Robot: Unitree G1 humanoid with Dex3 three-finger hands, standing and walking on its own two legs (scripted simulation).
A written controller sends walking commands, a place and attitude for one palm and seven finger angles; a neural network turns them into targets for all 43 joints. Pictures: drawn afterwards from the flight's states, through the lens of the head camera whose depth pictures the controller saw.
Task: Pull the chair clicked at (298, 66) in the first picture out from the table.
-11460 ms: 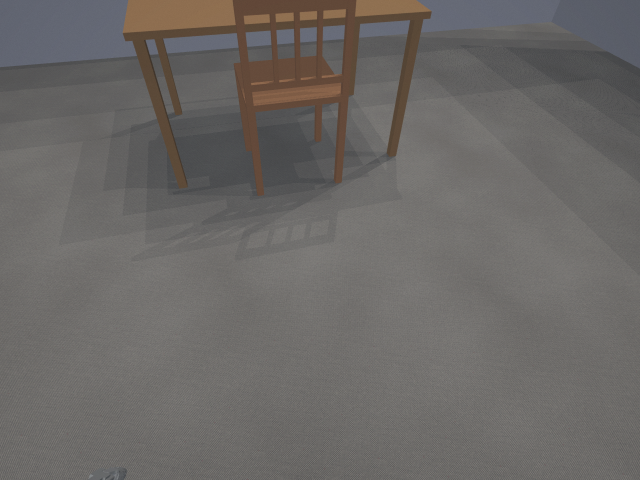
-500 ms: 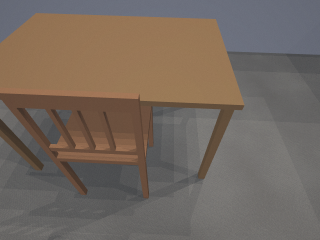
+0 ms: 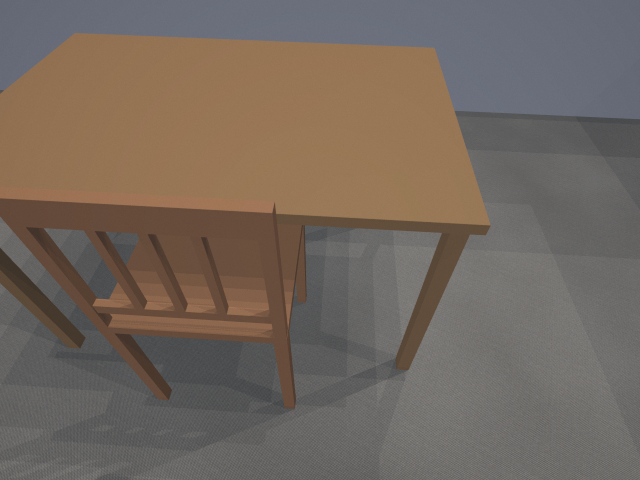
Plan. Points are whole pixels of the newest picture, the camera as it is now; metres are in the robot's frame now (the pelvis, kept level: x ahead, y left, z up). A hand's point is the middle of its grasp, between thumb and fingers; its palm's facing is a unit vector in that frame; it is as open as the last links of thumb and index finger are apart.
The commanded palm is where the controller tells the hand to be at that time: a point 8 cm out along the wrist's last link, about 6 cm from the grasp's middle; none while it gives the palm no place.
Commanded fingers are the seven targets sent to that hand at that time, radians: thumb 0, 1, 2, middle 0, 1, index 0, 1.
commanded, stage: look again from close up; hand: left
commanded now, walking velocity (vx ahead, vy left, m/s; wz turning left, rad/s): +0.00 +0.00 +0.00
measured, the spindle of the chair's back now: (165, 273) +0.46 +0.32 -0.10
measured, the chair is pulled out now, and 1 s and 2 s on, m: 0.00 0.00 0.00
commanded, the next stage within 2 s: raise the hand toward the chair's back in 0.18 s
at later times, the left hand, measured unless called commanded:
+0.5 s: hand (185, 422) +0.19 +0.18 -0.03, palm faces +0.19 -0.98 -0.03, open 7.9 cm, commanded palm +0.11 +0.23 -0.07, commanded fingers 0.00 0.62 0.78 -0.17 -0.26 -0.17 -0.26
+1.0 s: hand (186, 449) +0.17 +0.18 -0.07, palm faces -0.05 -1.00 -0.02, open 11.9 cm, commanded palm +0.14 +0.24 -0.06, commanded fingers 0.00 0.04 0.53 -0.11 -0.16 -0.11 -0.16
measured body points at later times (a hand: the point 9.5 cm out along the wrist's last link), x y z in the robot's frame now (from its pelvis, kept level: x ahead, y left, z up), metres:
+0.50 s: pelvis -0.02 -0.01 -0.03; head +0.00 -0.02 +0.42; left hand +0.18 +0.23 -0.02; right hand +0.13 -0.26 -0.13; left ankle -0.02 +0.12 -0.74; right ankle -0.01 -0.10 -0.74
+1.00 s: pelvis -0.05 -0.01 -0.10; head +0.03 +0.00 +0.34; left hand +0.17 +0.24 -0.06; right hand +0.13 -0.21 -0.20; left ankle -0.02 +0.12 -0.74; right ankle -0.01 -0.10 -0.74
